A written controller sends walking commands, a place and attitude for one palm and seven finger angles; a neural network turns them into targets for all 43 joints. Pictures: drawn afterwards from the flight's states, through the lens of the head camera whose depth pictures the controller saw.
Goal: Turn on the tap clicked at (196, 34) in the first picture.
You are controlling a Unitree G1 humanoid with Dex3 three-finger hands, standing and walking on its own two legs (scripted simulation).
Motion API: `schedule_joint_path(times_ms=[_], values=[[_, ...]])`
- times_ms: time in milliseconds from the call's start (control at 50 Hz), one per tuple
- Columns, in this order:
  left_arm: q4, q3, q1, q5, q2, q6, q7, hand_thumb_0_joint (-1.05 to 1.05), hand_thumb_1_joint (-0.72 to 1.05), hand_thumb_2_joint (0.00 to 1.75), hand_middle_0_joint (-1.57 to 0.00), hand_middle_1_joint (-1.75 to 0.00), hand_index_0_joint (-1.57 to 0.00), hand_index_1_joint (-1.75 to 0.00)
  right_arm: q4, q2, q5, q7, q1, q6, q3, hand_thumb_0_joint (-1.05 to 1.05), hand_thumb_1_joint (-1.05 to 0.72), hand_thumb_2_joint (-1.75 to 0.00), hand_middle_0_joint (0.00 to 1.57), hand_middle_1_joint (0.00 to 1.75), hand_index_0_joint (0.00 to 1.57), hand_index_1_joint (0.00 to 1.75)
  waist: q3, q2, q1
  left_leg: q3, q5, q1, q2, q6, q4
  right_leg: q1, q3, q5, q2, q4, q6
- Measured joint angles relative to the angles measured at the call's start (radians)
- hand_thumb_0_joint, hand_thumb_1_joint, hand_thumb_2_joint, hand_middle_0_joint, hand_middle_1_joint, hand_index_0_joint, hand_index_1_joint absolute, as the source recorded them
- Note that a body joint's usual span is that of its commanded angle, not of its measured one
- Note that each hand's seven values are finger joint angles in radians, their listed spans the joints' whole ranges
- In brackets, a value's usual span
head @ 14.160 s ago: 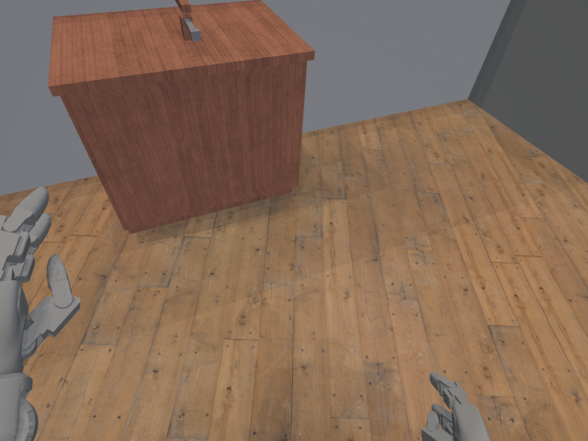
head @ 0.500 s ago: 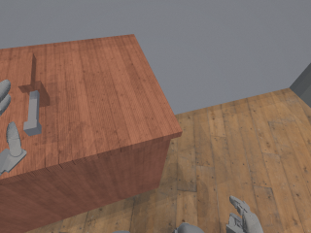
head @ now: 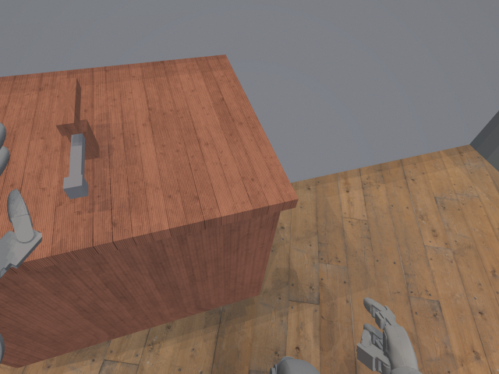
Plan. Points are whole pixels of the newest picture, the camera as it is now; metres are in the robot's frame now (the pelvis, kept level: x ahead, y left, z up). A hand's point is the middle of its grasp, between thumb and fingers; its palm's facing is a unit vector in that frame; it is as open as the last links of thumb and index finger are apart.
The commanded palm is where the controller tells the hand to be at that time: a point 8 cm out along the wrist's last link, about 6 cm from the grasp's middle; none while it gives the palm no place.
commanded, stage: come to a stop and stand still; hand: left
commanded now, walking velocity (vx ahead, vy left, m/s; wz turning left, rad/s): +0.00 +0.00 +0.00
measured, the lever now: (76, 186) +0.38 +0.31 +0.06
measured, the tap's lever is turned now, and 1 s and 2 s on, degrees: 0 0 0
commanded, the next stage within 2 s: look again from close up in 1.40 s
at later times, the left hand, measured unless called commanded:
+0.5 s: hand out of the picture +0.16 +0.28 +0.20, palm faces +0.43 -0.79 -0.43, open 7.4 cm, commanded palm +0.08 +0.32 +0.20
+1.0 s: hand out of the picture +0.06 +0.32 +0.21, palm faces +0.45 -0.78 -0.42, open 7.4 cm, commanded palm -0.01 +0.35 +0.20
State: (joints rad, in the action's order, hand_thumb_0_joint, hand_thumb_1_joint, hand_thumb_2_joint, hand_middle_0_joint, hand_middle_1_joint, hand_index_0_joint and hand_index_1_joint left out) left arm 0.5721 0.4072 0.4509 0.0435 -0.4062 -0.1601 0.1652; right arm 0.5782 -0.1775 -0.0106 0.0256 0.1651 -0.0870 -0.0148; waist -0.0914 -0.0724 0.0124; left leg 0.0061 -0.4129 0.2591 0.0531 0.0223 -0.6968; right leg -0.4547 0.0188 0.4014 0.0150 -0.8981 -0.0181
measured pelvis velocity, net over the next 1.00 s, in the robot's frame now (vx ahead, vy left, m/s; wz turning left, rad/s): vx -0.15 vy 0.06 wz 0.05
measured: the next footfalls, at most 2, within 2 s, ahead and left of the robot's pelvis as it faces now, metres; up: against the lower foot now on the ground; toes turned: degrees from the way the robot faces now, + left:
left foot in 0.36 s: -0.07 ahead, +0.16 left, +0.00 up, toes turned +1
right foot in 0.56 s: -0.01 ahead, -0.05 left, +0.00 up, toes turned +1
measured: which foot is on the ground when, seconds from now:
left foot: down 0.00-0.14, up 0.16-0.34, down 0.36-0.62, up 0.64-0.80, down 0.82-1.00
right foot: down 0.00-0.40, up 0.42-0.54, down 0.56-0.86, up 0.88-1.00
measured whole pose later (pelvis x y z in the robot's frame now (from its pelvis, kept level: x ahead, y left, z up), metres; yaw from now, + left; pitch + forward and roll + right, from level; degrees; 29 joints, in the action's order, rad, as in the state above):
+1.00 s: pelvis -0.15 +0.06 +0.01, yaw +3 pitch -2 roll +1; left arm 0.55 0.44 0.44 0.05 -0.43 -0.20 0.15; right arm 0.59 -0.16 -0.02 -0.01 0.22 -0.09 -0.01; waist -0.05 -0.04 0.04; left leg 0.02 -0.38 0.22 0.01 -0.01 -0.63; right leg -0.49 -0.02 0.41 -0.05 -0.99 -0.03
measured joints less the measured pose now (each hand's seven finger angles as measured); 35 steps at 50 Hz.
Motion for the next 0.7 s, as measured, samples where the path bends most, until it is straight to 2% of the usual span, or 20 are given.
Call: schedule_joint_path(times_ms=[40, 100, 140, 160, 220, 260, 320, 360, 380, 400, 420, 440, 480, 520, 560, 600, 620, 700], values=[[-0.010, 0.002, -0.006, -0.003, -0.003, -0.004, -0.011, 0.02, 0.89, 0.89, -0.21, -0.30, -0.21, -0.30, -0.011, 0.004, -0.005, -0.016, 0.013, -0.007, -0.001, 0.01, -0.90, -0.90, 0.20, 0.30, 0.20, 0.30, 0.010, 0.039, 0.021, 0.025, 0.008, 0.015, -0.010, 0.003, -0.009, 0.015, -0.011, -0.011, -0.033, -0.009, -0.010], [0.003, 0.017, 0.021, 0.004, -0.017, -0.016, -0.032, 0.01, 0.89, 0.89, -0.21, -0.30, -0.21, -0.30, -0.032, -0.002, -0.018, -0.033, 0.042, -0.003, 0.008, 0.01, -0.90, -0.90, 0.20, 0.30, 0.20, 0.30, 0.025, 0.084, 0.028, 0.045, -0.007, 0.052, -0.021, -0.003, -0.052, 0.103, -0.058, -0.081, -0.045, 0.183, -0.024], [-0.006, 0.007, 0.014, 0.006, -0.008, -0.023, -0.047, 0.01, 0.89, 0.89, -0.21, -0.30, -0.21, -0.30, -0.023, -0.020, -0.027, -0.035, 0.042, 0.007, 0.006, 0.01, -0.90, -0.90, 0.20, 0.30, 0.20, 0.30, 0.001, 0.157, 0.039, 0.086, -0.010, 0.090, -0.061, -0.001, -0.126, 0.141, -0.107, -0.076, -0.085, 0.250, -0.027], [-0.007, 0.005, 0.012, 0.012, -0.014, -0.022, -0.051, 0.01, 0.89, 0.89, -0.21, -0.30, -0.21, -0.30, -0.015, -0.020, -0.032, -0.039, 0.042, 0.019, 0.005, 0.01, -0.90, -0.90, 0.20, 0.30, 0.20, 0.30, -0.010, 0.159, 0.035, 0.093, -0.002, 0.115, -0.056, -0.002, -0.192, 0.142, -0.116, -0.086, -0.087, 0.254, -0.030], [-0.007, 0.010, 0.046, 0.021, -0.017, -0.023, -0.048, 0.01, 0.89, 0.89, -0.21, -0.30, -0.21, -0.30, -0.003, -0.013, -0.031, -0.043, 0.050, 0.052, 0.010, 0.01, -0.90, -0.90, 0.20, 0.30, 0.20, 0.30, -0.001, 0.096, 0.003, 0.084, -0.026, 0.194, -0.011, -0.012, -0.426, 0.102, -0.083, -0.104, -0.063, 0.232, -0.035], [-0.008, 0.006, 0.063, 0.014, -0.006, -0.008, -0.037, 0.01, 0.89, 0.89, -0.21, -0.30, -0.21, -0.30, -0.001, -0.015, -0.022, -0.039, 0.054, 0.064, 0.011, 0.01, -0.90, -0.90, 0.20, 0.30, 0.20, 0.30, 0.016, 0.061, -0.002, 0.075, -0.027, 0.222, -0.006, -0.016, -0.507, 0.064, -0.064, -0.111, -0.044, 0.217, -0.030], [0.003, -0.010, 0.051, 0.001, -0.003, 0.007, -0.018, 0.01, 0.89, 0.89, -0.21, -0.30, -0.21, -0.30, 0.010, -0.022, -0.008, -0.024, 0.051, 0.057, 0.006, 0.01, -0.90, -0.90, 0.20, 0.30, 0.20, 0.30, 0.032, 0.015, 0.001, 0.059, -0.020, 0.181, -0.027, -0.009, -0.398, 0.007, -0.046, -0.115, -0.006, 0.184, -0.014], [0.029, -0.012, 0.041, -0.001, -0.013, 0.010, -0.009, 0.01, 0.89, 0.89, -0.21, -0.30, -0.21, -0.30, 0.011, -0.030, -0.004, -0.011, 0.047, 0.042, 0.000, 0.01, -0.90, -0.90, 0.20, 0.30, 0.20, 0.30, 0.037, -0.006, 0.009, 0.040, 0.032, 0.094, -0.045, -0.001, -0.178, -0.032, -0.038, -0.109, 0.017, 0.146, 0.002], [0.044, -0.007, 0.039, -0.001, -0.021, 0.006, -0.004, 0.01, 0.89, 0.89, -0.21, -0.30, -0.21, -0.30, 0.009, -0.034, -0.003, -0.003, 0.043, 0.033, -0.004, 0.01, -0.90, -0.90, 0.20, 0.30, 0.20, 0.30, 0.035, -0.014, 0.009, 0.025, -0.018, 0.030, -0.047, -0.015, -0.057, -0.051, -0.029, -0.102, 0.025, 0.118, 0.010], [0.052, 0.006, 0.031, -0.001, -0.034, 0.001, 0.002, 0.01, 0.89, 0.89, -0.21, -0.30, -0.21, -0.30, 0.017, -0.022, -0.003, 0.004, 0.031, 0.025, -0.011, 0.01, -0.90, -0.90, 0.20, 0.30, 0.20, 0.30, 0.021, -0.050, -0.001, -0.004, -0.083, -0.016, -0.026, -0.034, 0.011, -0.064, 0.001, -0.095, 0.044, 0.087, 0.006], [0.049, 0.020, 0.023, -0.002, -0.042, -0.004, 0.009, 0.01, 0.88, 0.89, -0.21, -0.30, -0.21, -0.30, 0.024, -0.006, -0.002, 0.010, 0.018, 0.018, -0.015, 0.01, -0.90, -0.90, 0.20, 0.30, 0.20, 0.30, 0.002, -0.083, -0.016, -0.036, -0.074, -0.045, -0.004, -0.039, 0.039, -0.068, 0.026, -0.076, 0.053, 0.045, -0.003], [0.037, 0.026, 0.014, -0.002, -0.040, -0.009, 0.013, 0.02, 0.88, 0.89, -0.21, -0.30, -0.21, -0.30, 0.023, 0.001, 0.002, 0.014, 0.015, 0.010, -0.015, 0.01, -0.90, -0.90, 0.20, 0.30, 0.20, 0.30, -0.003, -0.079, -0.013, -0.044, -0.044, -0.053, -0.001, -0.034, 0.043, -0.068, 0.025, -0.032, 0.042, -0.005, -0.003], [0.011, 0.032, -0.014, -0.008, -0.034, -0.016, 0.009, 0.02, 0.88, 0.89, -0.21, -0.30, -0.21, -0.30, 0.013, 0.008, 0.003, 0.006, 0.025, -0.010, -0.015, 0.01, -0.90, -0.90, 0.20, 0.30, 0.20, 0.30, 0.005, -0.026, 0.018, -0.017, -0.014, -0.038, -0.019, -0.022, 0.025, -0.058, 0.008, 0.014, -0.010, -0.100, -0.005], [0.002, 0.039, -0.017, -0.002, -0.031, -0.030, -0.004, 0.02, 0.89, 0.89, -0.21, -0.30, -0.21, -0.30, -0.003, 0.009, -0.006, -0.016, 0.046, -0.011, -0.012, 0.01, -0.90, -0.90, 0.20, 0.30, 0.20, 0.30, 0.023, 0.025, 0.043, 0.010, -0.016, -0.009, -0.035, -0.021, -0.001, -0.027, -0.018, -0.011, -0.047, -0.077, -0.018], [0.006, 0.050, 0.008, 0.006, -0.034, -0.038, -0.022, 0.01, 0.89, 0.89, -0.21, -0.30, -0.21, -0.30, -0.023, 0.003, -0.017, -0.032, 0.068, -0.004, -0.004, 0.01, -0.90, -0.90, 0.20, 0.30, 0.20, 0.30, 0.036, 0.063, 0.051, 0.024, -0.036, 0.028, -0.045, -0.024, -0.051, 0.042, -0.057, -0.100, -0.056, 0.077, -0.030], [-0.003, 0.043, 0.019, 0.008, -0.025, -0.041, -0.040, 0.01, 0.89, 0.89, -0.21, -0.30, -0.21, -0.30, -0.023, -0.016, -0.026, -0.036, 0.070, 0.006, -0.002, 0.01, -0.90, -0.90, 0.20, 0.30, 0.20, 0.30, 0.018, 0.139, 0.057, 0.060, -0.065, 0.075, -0.080, -0.020, -0.143, 0.112, -0.100, -0.027, -0.092, 0.196, -0.040], [-0.010, 0.033, 0.014, 0.010, -0.025, -0.038, -0.047, 0.01, 0.89, 0.89, -0.21, -0.30, -0.21, -0.30, -0.013, -0.020, -0.029, -0.039, 0.064, 0.018, -0.004, 0.01, -0.90, -0.90, 0.20, 0.30, 0.20, 0.30, -0.002, 0.163, 0.058, 0.080, -0.038, 0.104, -0.086, -0.012, -0.214, 0.121, -0.120, -0.040, -0.104, 0.209, -0.047], [-0.012, 0.016, 0.057, 0.020, -0.018, -0.022, -0.052, 0.01, 0.89, 0.89, -0.21, -0.30, -0.21, -0.30, 0.002, -0.013, -0.028, -0.055, 0.064, 0.072, 0.006, 0.01, -0.90, -0.90, 0.20, 0.30, 0.20, 0.30, -0.001, 0.096, 0.008, 0.090, -0.028, 0.212, -0.015, -0.016, -0.526, 0.071, -0.083, -0.089, -0.076, 0.179, -0.052]])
